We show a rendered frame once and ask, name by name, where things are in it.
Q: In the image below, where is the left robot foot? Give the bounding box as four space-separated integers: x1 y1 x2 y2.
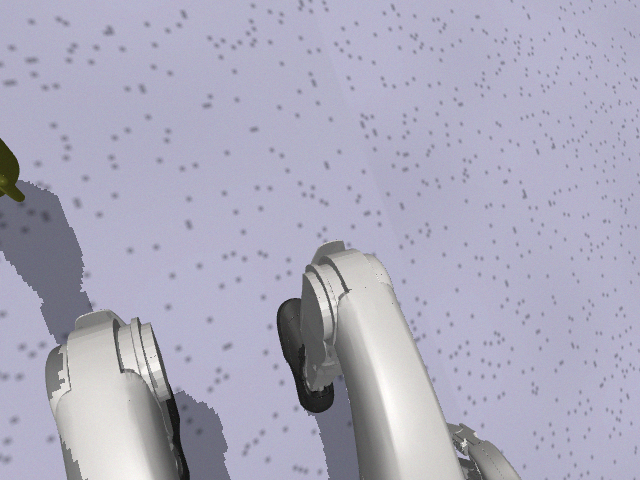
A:
166 382 190 480

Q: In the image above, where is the right robot hand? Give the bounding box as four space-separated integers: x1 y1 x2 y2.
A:
447 423 521 480

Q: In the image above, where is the right robot foot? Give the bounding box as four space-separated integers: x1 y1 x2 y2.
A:
277 298 334 413

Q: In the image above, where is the mug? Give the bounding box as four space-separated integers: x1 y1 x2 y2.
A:
0 138 25 202

